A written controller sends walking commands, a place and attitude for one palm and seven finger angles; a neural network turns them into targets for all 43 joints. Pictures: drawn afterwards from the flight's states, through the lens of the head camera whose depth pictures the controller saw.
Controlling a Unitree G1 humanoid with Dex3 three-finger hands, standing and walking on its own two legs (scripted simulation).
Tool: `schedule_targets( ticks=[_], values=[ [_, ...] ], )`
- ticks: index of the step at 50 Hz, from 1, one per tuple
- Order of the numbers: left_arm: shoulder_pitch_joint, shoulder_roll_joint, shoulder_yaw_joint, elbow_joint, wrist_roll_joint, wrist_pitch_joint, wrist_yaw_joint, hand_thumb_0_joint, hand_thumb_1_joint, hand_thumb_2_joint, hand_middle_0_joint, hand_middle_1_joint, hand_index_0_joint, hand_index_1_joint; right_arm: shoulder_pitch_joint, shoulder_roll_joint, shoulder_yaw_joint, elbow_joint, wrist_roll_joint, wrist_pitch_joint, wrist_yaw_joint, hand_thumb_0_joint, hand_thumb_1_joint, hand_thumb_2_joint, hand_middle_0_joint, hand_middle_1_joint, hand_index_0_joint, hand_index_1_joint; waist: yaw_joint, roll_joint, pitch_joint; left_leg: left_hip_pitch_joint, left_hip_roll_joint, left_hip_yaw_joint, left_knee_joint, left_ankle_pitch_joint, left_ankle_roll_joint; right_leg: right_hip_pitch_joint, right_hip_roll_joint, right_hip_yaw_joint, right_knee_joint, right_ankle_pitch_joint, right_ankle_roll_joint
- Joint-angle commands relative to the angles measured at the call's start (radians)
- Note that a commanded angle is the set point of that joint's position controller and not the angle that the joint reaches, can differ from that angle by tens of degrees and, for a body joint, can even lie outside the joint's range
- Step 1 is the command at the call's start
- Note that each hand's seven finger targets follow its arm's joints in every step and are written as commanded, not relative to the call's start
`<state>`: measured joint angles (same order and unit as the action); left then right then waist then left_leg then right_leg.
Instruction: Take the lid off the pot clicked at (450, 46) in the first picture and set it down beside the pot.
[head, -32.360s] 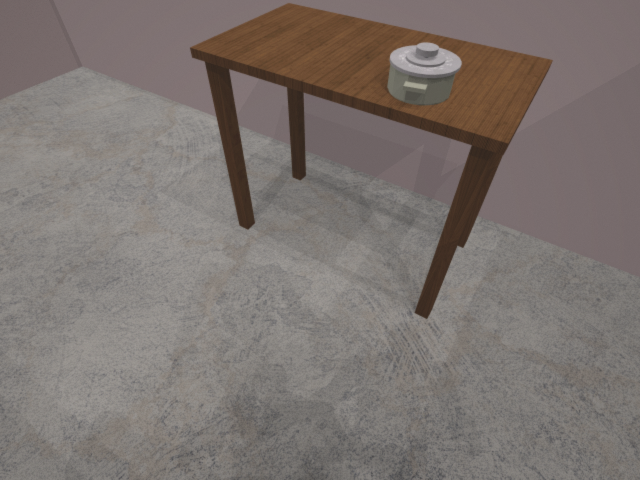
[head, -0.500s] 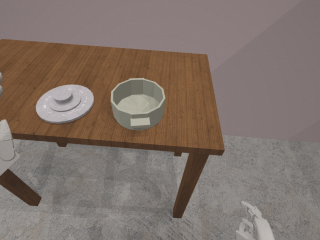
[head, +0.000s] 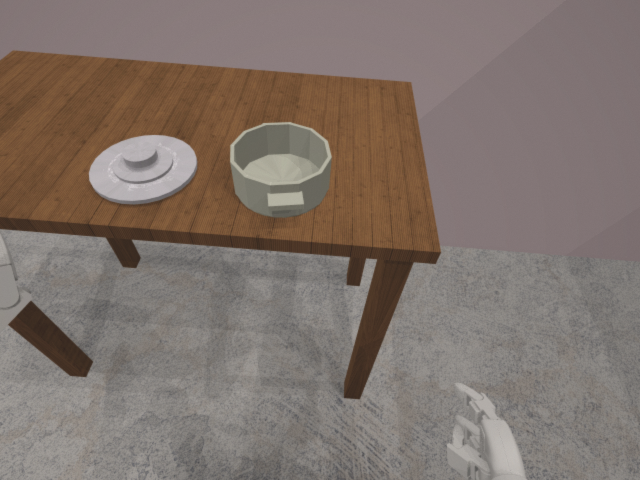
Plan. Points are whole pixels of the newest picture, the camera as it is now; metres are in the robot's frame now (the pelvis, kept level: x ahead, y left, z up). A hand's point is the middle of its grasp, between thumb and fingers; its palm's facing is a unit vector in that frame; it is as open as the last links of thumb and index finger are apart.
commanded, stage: step back with the hand held close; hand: left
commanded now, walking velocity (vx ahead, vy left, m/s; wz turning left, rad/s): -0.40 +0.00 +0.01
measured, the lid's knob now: (140, 154) +0.57 +0.35 +0.06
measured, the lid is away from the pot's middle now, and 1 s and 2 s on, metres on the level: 0.24 0.24 0.24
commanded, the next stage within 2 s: stop stepping back and stand still in 0.28 s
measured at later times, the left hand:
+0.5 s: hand out of the picture +0.04 +0.23 +0.22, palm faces +0.38 -0.80 -0.47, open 7.5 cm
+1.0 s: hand out of the picture -0.09 +0.21 +0.24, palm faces +0.44 -0.78 -0.46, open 7.5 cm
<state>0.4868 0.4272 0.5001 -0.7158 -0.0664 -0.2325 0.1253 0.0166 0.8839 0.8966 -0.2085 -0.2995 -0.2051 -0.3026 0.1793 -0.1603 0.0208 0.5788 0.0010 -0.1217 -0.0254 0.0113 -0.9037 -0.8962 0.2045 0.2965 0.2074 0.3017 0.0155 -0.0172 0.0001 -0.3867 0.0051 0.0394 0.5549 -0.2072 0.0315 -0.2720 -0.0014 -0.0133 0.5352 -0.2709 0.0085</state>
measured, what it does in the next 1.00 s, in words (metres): walks backwards: left foot, then right foot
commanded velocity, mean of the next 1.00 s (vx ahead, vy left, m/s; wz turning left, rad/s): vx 0.02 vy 0.01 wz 0.00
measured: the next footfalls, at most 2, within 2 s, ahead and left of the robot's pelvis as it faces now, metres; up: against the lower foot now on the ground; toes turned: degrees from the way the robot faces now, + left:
left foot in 0.22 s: -0.01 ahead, +0.12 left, +0.00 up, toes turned +1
right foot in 0.48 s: -0.09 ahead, -0.13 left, +0.00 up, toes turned +0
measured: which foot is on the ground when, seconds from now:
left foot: down 0.00-0.04, up 0.06-0.20, down 0.22-0.50, up 0.52-0.66, down 0.68-0.88, up 0.90-1.00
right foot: down 0.00-0.24, up 0.26-0.46, down 0.48-0.68, up 0.70-0.86, down 0.88-1.00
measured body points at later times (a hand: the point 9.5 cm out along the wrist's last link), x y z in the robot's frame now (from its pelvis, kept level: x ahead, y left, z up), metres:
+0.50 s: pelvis -0.16 -0.01 -0.01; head -0.15 +0.01 +0.44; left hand +0.02 +0.27 +0.24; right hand +0.01 -0.23 -0.08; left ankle -0.05 +0.12 -0.73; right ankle -0.14 -0.13 -0.74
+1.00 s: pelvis -0.25 -0.02 +0.00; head -0.29 -0.01 +0.45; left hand -0.12 +0.25 +0.27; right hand -0.12 -0.26 -0.10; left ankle -0.24 +0.11 -0.67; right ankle -0.24 -0.10 -0.73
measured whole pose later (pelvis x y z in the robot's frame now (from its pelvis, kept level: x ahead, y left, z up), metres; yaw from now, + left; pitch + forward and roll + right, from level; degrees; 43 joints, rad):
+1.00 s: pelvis -0.25 -0.02 +0.00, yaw +1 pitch -1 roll +0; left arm 0.52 0.45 0.46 -0.71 -0.05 -0.24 0.08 0.02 0.88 0.90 -0.22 -0.30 -0.21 -0.30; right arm 0.30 -0.21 -0.01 0.67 0.01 -0.08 -0.05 0.01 -0.90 -0.90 0.20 0.30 0.21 0.30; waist 0.01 -0.01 -0.07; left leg -0.53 0.01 -0.01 1.09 -0.37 0.02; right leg -0.27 0.03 -0.08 0.59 -0.31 -0.07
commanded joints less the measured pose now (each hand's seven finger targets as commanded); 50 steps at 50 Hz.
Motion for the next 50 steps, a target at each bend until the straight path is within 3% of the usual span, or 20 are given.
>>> schedule_targets(
  ticks=[1,5,9,13,18,19,20,21,23,25,27,31,34,36,42,43,44,45,47,50],
  values=[
    [-0.02,0.19,0.1,-0.153,-0.009,-0.072,-0.008,0.0,0.9,0.9,-0.2,-0.3,-0.2,-0.3,-0.072,-0.164,-0.076,-0.149,0.008,-0.014,-0.013,0.0,-0.9,-0.9,0.2,0.3,0.2,0.3,-0.033,-0.037,-0.191,0.052,0.083,-0.079,0.025,0.181,-0.01,0.082,-0.168,0.153,-0.129,0.511,-0.056],
    [0.069,0.21,0.137,-0.189,-0.022,-0.053,0.006,0.0,0.9,0.9,-0.2,-0.3,-0.2,-0.3,-0.096,-0.115,-0.077,-0.166,0.026,0.029,-0.022,0.0,-0.9,-0.9,0.2,0.3,0.2,0.3,-0.013,-0.157,-0.212,-0.054,0.016,-0.11,0.414,-0.265,-0.024,0.028,-0.353,0.245,-0.194,0.594,-0.166],
    [0.024,0.172,0.099,-0.192,-0.021,-0.06,0.013,0.0,0.9,0.9,-0.2,-0.3,-0.2,-0.3,-0.078,-0.14,-0.059,-0.148,0.018,0.032,-0.042,0.0,-0.9,-0.9,0.2,0.3,0.2,0.3,-0.057,0.016,-0.135,0.071,0.047,-0.074,-0.125,0.041,-0.018,-0.009,-0.181,0.078,-0.028,0.488,-0.063],
    [0.016,0.195,0.127,-0.252,-0.035,-0.089,0.013,0.0,0.9,0.9,-0.2,-0.3,-0.2,-0.3,-0.054,-0.155,-0.093,-0.157,-0.006,-0.037,-0.039,0.0,-0.9,-0.9,0.2,0.3,0.2,0.3,-0.03,0.342,-0.213,0.119,0.323,-0.321,-0.225,0.566,0.119,-0.169,0.021,0.05,0.444,-0.256,0.008],
    [0.023,0.15,0.088,-0.262,-0.023,-0.06,0.029,0.0,0.9,0.9,-0.2,-0.3,-0.2,-0.3,-0.043,-0.156,-0.098,-0.123,0.005,-0.081,-0.008,0.0,-0.9,-0.9,0.2,0.3,0.2,0.3,-0.026,0.235,-0.189,0.172,0.276,-0.216,-0.179,0.54,0.097,-0.134,0.01,0.037,0.284,-0.192,0.009],
    [-0.028,-0.121,-0.37,0.706,0.07,0.17,-0.094,0.0,0.9,0.9,-0.2,-0.3,-0.2,-0.3,-0.027,-0.323,-0.144,0.129,-0.023,-0.043,0.003,0.0,-0.9,-0.9,0.2,0.3,0.2,0.3,-0.102,0.244,-0.076,0.072,0.253,-0.343,0.076,0.733,0.095,-0.247,-0.056,0.125,0.284,-0.089,0.013],
    [-0.278,0.213,0.076,-0.51,-0.034,0.03,-0.01,0.0,0.9,0.9,-0.2,-0.3,-0.2,-0.3,-0.151,-0.108,-0.107,-0.181,0.042,-0.046,0.017,0.0,-0.9,-0.9,0.2,0.3,0.2,0.3,0.003,0.126,-0.233,0.17,0.265,-0.189,-0.21,0.163,0.061,-0.051,0.009,0.06,0.164,-0.183,0.025],
    [-0.033,0.301,0.187,-0.322,-0.018,-0.033,0.012,0.0,0.9,0.9,-0.2,-0.3,-0.2,-0.3,-0.061,-0.187,-0.101,-0.181,0.021,-0.063,-0.022,0.0,-0.9,-0.9,0.2,0.3,0.2,0.3,-0.013,0.101,-0.189,-0.066,0.203,-0.213,-0.214,-0.221,0.06,0.113,0.035,-0.029,0.088,-0.192,0.005],
    [0.149,0.224,0.152,-0.24,-0.021,-0.015,0.009,0.0,0.9,0.9,-0.2,-0.3,-0.2,-0.3,-0.041,-0.141,-0.061,-0.198,0.018,-0.026,-0.012,0.0,-0.9,-0.9,0.2,0.3,0.2,0.3,-0.02,0.083,-0.162,-0.148,0.058,-0.076,-0.078,-0.391,0.0,0.161,-0.05,0.027,-0.13,-0.151,-0.053],
    [-0.011,0.267,0.152,-0.284,-0.008,-0.033,0.016,0.0,0.9,0.9,-0.2,-0.3,-0.2,-0.3,-0.064,-0.14,-0.065,-0.183,0.017,-0.021,-0.02,0.0,-0.9,-0.9,0.2,0.3,0.2,0.3,-0.016,-0.177,-0.115,-0.054,-0.028,-0.023,0.444,-0.266,-0.045,-0.167,-0.363,0.443,-0.417,-0.489,-0.17],
    [-0.059,0.216,0.11,-0.203,0.0,-0.014,0.015,0.0,0.9,0.9,-0.2,-0.3,-0.2,-0.3,-0.042,-0.157,-0.076,-0.14,0.012,-0.004,-0.028,0.0,-0.9,-0.9,0.2,0.3,0.2,0.3,-0.056,-0.146,-0.089,0.07,0.018,-0.091,0.582,-0.228,-0.031,-0.362,-0.333,0.372,-0.392,-0.536,-0.157],
    [-0.2,0.124,0.017,-0.014,0.005,-0.016,0.018,0.0,0.9,0.9,-0.2,-0.3,-0.2,-0.3,-0.057,-0.168,-0.048,-0.129,0.014,-0.004,-0.063,0.0,-0.9,-0.9,0.2,0.3,0.2,0.3,-0.068,-0.03,0.035,0.165,0.044,-0.056,0.055,-0.268,0.017,-0.353,-0.196,0.09,-0.19,-0.438,-0.062],
    [-0.258,0.156,0.036,-0.041,0.014,-0.022,0.016,0.0,0.9,0.9,-0.2,-0.3,-0.2,-0.3,-0.03,-0.208,-0.064,-0.154,0.025,-0.043,-0.062,0.0,-0.9,-0.9,0.2,0.3,0.2,0.3,-0.043,0.317,-0.006,-0.057,0.221,-0.353,-0.374,-0.524,0.136,-0.132,0.096,-0.12,0.518,-0.233,0.013],
    [-0.225,0.137,0.021,-0.024,0.014,-0.012,0.007,0.0,0.9,0.9,-0.2,-0.3,-0.2,-0.3,-0.032,-0.164,-0.066,-0.152,0.035,-0.057,-0.025,0.0,-0.9,-0.9,0.2,0.3,0.2,0.3,-0.053,0.301,0.056,-0.196,0.278,-0.525,-0.465,-0.7,0.18,-0.221,0.04,0.017,0.772,-0.205,0.006],
    [0.055,0.2,0.084,-0.191,0.018,-0.017,0.019,0.0,0.9,0.9,-0.2,-0.3,-0.2,-0.3,-0.085,-0.164,-0.051,-0.158,-0.003,-0.034,-0.019,0.0,-0.9,-0.9,0.2,0.3,0.2,0.3,0.003,0.186,-0.055,-0.291,0.122,-0.187,-0.135,-0.469,0.037,0.311,0.018,-0.025,-0.066,-0.24,-0.067],
    [0.014,0.202,0.082,-0.228,0.024,-0.026,0.006,0.0,0.9,0.9,-0.2,-0.3,-0.2,-0.3,-0.058,-0.151,-0.06,-0.145,0.001,-0.022,-0.017,0.0,-0.9,-0.9,0.2,0.3,0.2,0.3,-0.004,-0.019,-0.079,-0.301,0.006,-0.04,0.199,-0.348,0.016,0.312,-0.088,0.107,-0.206,-0.198,-0.111],
    [-0.038,0.271,0.134,-0.249,0.019,-0.035,-0.002,0.0,0.9,0.9,-0.2,-0.3,-0.2,-0.3,-0.05,-0.157,-0.077,-0.135,0.007,-0.016,-0.017,0.0,-0.9,-0.9,0.2,0.3,0.2,0.3,-0.011,-0.243,-0.113,-0.338,-0.064,0.002,0.563,-0.268,-0.003,0.237,-0.311,0.465,-0.349,-0.21,-0.195],
    [-0.136,0.31,0.182,-0.281,-0.002,-0.056,-0.016,0.0,0.9,0.9,-0.2,-0.3,-0.2,-0.3,-0.032,-0.176,-0.07,-0.115,-0.009,-0.022,-0.017,0.0,-0.9,-0.9,0.2,0.3,0.2,0.3,-0.048,-0.095,-0.133,-0.271,-0.029,-0.044,0.717,-0.176,-0.021,0.112,-0.315,0.363,-0.277,0.062,-0.198],
    [-0.131,0.228,0.124,-0.166,0.006,-0.042,-0.011,0.0,0.9,0.9,-0.2,-0.3,-0.2,-0.3,-0.002,-0.157,-0.09,-0.111,0.015,-0.02,-0.029,0.0,-0.9,-0.9,0.2,0.3,0.2,0.3,-0.045,-0.059,-0.05,-0.236,0.026,-0.097,0.672,-0.171,-0.014,-0.092,-0.329,0.489,-0.383,-0.551,-0.191],
    [-0.154,0.145,0.066,0.025,-0.002,-0.054,-0.014,0.0,0.9,0.9,-0.2,-0.3,-0.2,-0.3,-0.03,-0.143,-0.067,-0.084,0.013,-0.022,-0.053,0.0,-0.9,-0.9,0.2,0.3,0.2,0.3,-0.045,-0.032,0.045,-0.119,0.059,-0.055,0.394,-0.14,-0.004,-0.138,-0.292,0.326,-0.346,-0.388,-0.177]
  ],
)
